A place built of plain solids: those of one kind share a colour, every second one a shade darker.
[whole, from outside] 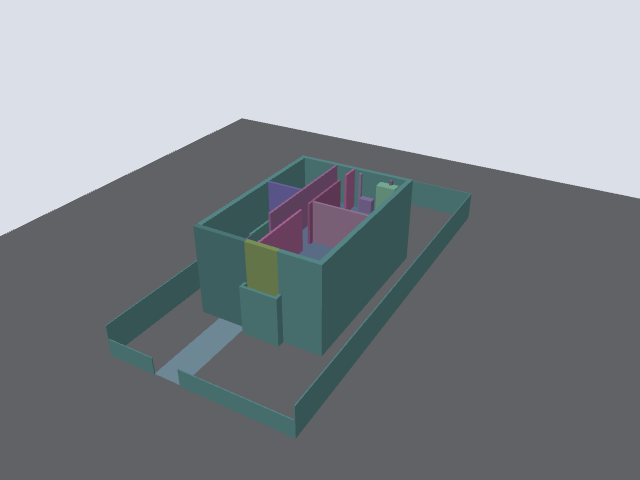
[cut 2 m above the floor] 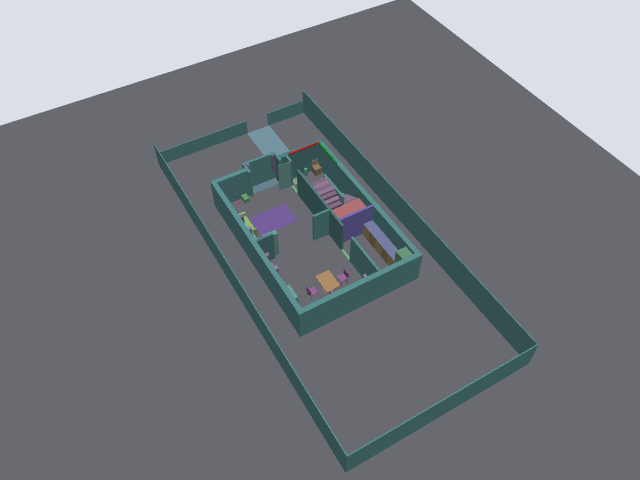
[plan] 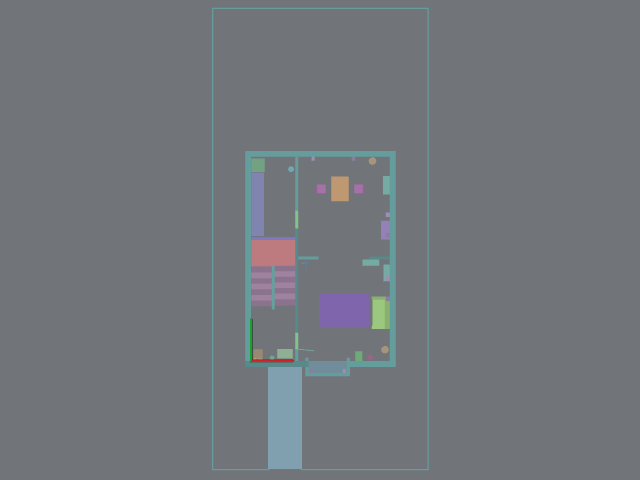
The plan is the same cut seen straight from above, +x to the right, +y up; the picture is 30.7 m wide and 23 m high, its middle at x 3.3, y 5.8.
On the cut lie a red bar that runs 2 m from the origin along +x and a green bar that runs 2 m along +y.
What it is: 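A detached two-storey house, 6.6 m wide inside and 9.8 m deep; a hall 2.12 m wide with a dog-leg stair of 16 risers of 171 mm on goings of 268 mm; a through lounge; a bay window at the front; upstairs three bedrooms and a bathroom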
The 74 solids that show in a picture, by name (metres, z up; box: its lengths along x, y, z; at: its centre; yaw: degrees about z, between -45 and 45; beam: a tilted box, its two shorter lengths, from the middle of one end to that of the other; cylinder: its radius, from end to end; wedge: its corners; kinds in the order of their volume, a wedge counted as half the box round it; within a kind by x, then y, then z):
{
 "wall_1": {"box": [0.06, 22.16, 1.85], "at": [-1.85, 5.85, 0.88]},
 "wall_2": {"box": [2.75, 0.06, 1.05], "at": [-0.5, -5.2, 0.47]},
 "wall_3": {"box": [0.29, 10.36, 5.21], "at": [-0.14, 4.89, 2.55]},
 "wall_4": {"box": [3.04, 0.29, 5.21], "at": [1.23, -0.14, 2.55]},
 "wall_5": {"box": [0.14, 0.56, 2.64], "at": [2.19, 0.28, 1.27]},
 "wall_6": {"box": [0.14, 4.99, 2.64], "at": [2.19, 3.85, 1.27]},
 "wall_7": {"box": [0.14, 2.57, 2.64], "at": [2.19, 8.5, 1.27]},
 "wall_8": {"box": [0.16, 0.88, 2.89], "at": [2.67, -0.28, 1.4]},
 "wall_9": {"box": [0.97, 0.14, 2.64], "at": [2.74, 4.94, 1.27]},
 "wall_10": {"box": [7.21, 0.29, 5.21], "at": [3.32, 9.93, 2.55]},
 "wall_11": {"box": [10.39, 0.06, 1.85], "at": [3.32, 16.9, 0.88]},
 "wall_12": {"box": [2.15, 0.16, 2.89], "at": [3.67, -0.64, 1.4]},
 "wall_13": {"box": [0.16, 0.88, 2.89], "at": [4.66, -0.28, 1.4]},
 "wall_14": {"box": [6.13, 0.06, 1.05], "at": [5.45, -5.2, 0.47]},
 "wall_15": {"box": [2.34, 0.29, 5.21], "at": [5.75, -0.14, 2.55]},
 "wall_16": {"box": [0.97, 0.14, 2.64], "at": [6.15, 4.94, 1.27]},
 "wall_17": {"box": [0.29, 10.36, 5.21], "at": [6.78, 4.89, 2.55]},
 "wall_18": {"box": [0.06, 22.16, 1.85], "at": [8.49, 5.85, 0.88]},
 "upper_floor_rooms_1": {"box": [4.53, 9.79, 0.14], "at": [4.38, 4.89, 2.66]},
 "tread_1": {"box": [0.98, 0.3, 0.19], "at": [0.49, 2.78, 0.08]},
 "tread_2": {"box": [0.98, 0.3, 0.36], "at": [0.49, 3.05, 0.16]},
 "tread_3": {"box": [0.98, 0.3, 0.53], "at": [0.49, 3.32, 0.25]},
 "tread_4": {"box": [0.98, 0.3, 0.7], "at": [0.49, 3.58, 0.33]},
 "tread_5": {"box": [0.98, 0.3, 0.87], "at": [0.49, 3.85, 0.42]},
 "tread_6": {"box": [0.98, 0.3, 1.04], "at": [0.49, 4.12, 0.5]},
 "tread_7": {"box": [0.98, 0.3, 1.21], "at": [0.49, 4.39, 0.59]},
 "tread_8": {"box": [0.98, 0.3, 2.58], "at": [1.62, 2.81, 1.27]},
 "tread_9": {"box": [0.98, 0.3, 2.41], "at": [1.62, 3.08, 1.18]},
 "tread_10": {"box": [0.98, 0.3, 2.24], "at": [1.62, 3.35, 1.1]},
 "tread_11": {"box": [0.98, 0.3, 2.07], "at": [1.62, 3.62, 1.01]},
 "tread_12": {"box": [0.98, 0.3, 1.9], "at": [1.62, 3.89, 0.93]},
 "tread_13": {"box": [0.98, 0.3, 1.73], "at": [1.62, 4.15, 0.84]},
 "tread_14": {"box": [0.98, 0.3, 1.56], "at": [1.62, 4.42, 0.76]},
 "ground_1": {"box": [1.63, 4.89, 0.5], "at": [1.62, -2.73, -0.25]},
 "ground_2": {"box": [1.83, 0.56, 0.5], "at": [3.67, -0.28, -0.25]},
 "half_landing_1": {"box": [2.12, 1.26, 1.39], "at": [1.06, 5.17, 0.67]},
 "corridor_wall_1": {"box": [0.14, 3.82, 2.57], "at": [3.36, 1.91, 3.87]},
 "corridor_wall_2": {"box": [0.14, 3.44, 2.57], "at": [3.36, 6.29, 3.87]},
 "corridor_wall_3": {"box": [0.14, 1.04, 2.57], "at": [3.36, 9.26, 3.87]},
 "landing_wall_1": {"box": [0.14, 7.12, 2.57], "at": [2.19, 6.22, 3.87]},
 "kitchen_unit_1": {"box": [0.6, 0.61, 0.91], "at": [0.3, 6.29, 0.41]},
 "kitchen_unit_2": {"box": [0.6, 0.61, 0.91], "at": [0.3, 6.9, 0.41]},
 "kitchen_unit_3": {"box": [0.6, 0.61, 0.91], "at": [0.3, 7.51, 0.41]},
 "kitchen_unit_4": {"box": [0.6, 0.61, 0.91], "at": [0.3, 8.12, 0.41]},
 "kitchen_unit_5": {"box": [0.6, 0.61, 0.91], "at": [0.3, 8.73, 0.41]},
 "landing_end_wall_1": {"box": [2.12, 0.14, 5.21], "at": [1.06, 5.87, 2.55]},
 "wardrobe_bed_1": {"box": [1.13, 0.6, 2.05], "at": [5.65, 9.48, 3.7]},
 "front_wall_over_bay_1": {"box": [1.83, 0.29, 2.57], "at": [3.67, -0.14, 3.87]},
 "shelf_1": {"box": [0.8, 0.3, 1.81], "at": [5.74, 4.72, 0.85]},
 "shelf_2": {"box": [0.32, 0.9, 1.58], "at": [6.48, 8.42, 0.74]},
 "shelf_3": {"box": [0.3, 0.8, 1.48], "at": [6.49, 4.23, 0.69]},
 "stair_spine_1": {"box": [0.15, 2.07, 3.78], "at": [1.06, 3.5, 1.84]},
 "bedrooms_wall_1": {"box": [3.21, 0.14, 2.57], "at": [5.03, 4.94, 3.87]},
 "fridge_freezer_1": {"box": [0.65, 0.65, 1.85], "at": [0.33, 9.38, 0.88]},
 "sofa_1": {"box": [0.65, 1.24, 0.37], "at": [6.13, 2.31, 0.24]},
 "sofa_2": {"box": [0.86, 0.16, 0.65], "at": [6.21, 3.01, 0.28]},
 "sofa_3": {"box": [0.24, 1.56, 0.83], "at": [6.52, 2.31, 0.36]},
 "dresser_1": {"box": [0.8, 0.42, 0.87], "at": [4.34, 9.57, 3.11]},
 "dresser_2": {"box": [0.42, 0.9, 0.92], "at": [6.43, 6.28, 0.41]},
 "laid_rug_front_room_1": {"box": [2.4, 1.6, 0.06], "at": [4.45, 2.44, -0.02]},
 "curtains_curtains_1": {"box": [0.14, 0.19, 1.57], "at": [2.87, -0.47, 1.48]},
 "curtains_curtains_2": {"box": [0.17, 0.19, 2.22], "at": [3.84, 9.69, 3.89]},
 "chair_hall_1": {"box": [0.45, 0.45, 0.55], "at": [0.34, 0.34, 0.23]},
 "plant_pot_1": {"cylinder": 0.18, "from": [5.82, 9.58, 0.0], "to": [5.82, 9.58, 0.38]},
 "plant_pot_2": {"cylinder": 0.18, "from": [6.41, 0.54, 0.0], "to": [6.41, 0.54, 0.38]},
 "worktop_1": {"box": [0.62, 3.05, 0.04], "at": [0.31, 7.51, 0.88]},
 "meeting_table_1": {"box": [0.84, 1.18, 0.07], "at": [4.26, 8.25, 0.7]},
 "box_cardboard_1": {"box": [0.33, 0.54, 0.35], "at": [5.16, 0.2, 0.13]},
 "door_leaf_front_room_1": {"box": [0.76, 0.04, 2.05], "at": [2.64, 0.53, 0.97], "yaw": -5.5},
 "laid_doormat_1": {"box": [0.75, 0.45, 0.06], "at": [1.62, 0.35, -0.02]},
 "threshold_1": {"box": [0.14, 0.79, 0.07], "at": [2.19, 0.96, -0.01]},
 "threshold_2": {"box": [0.14, 0.87, 0.07], "at": [2.19, 6.78, -0.01]},
 "side_chair_1": {"box": [0.42, 0.42, 0.04], "at": [3.37, 8.25, 0.43]},
 "side_chair_2": {"box": [0.42, 0.42, 0.04], "at": [5.15, 8.25, 0.43]}
}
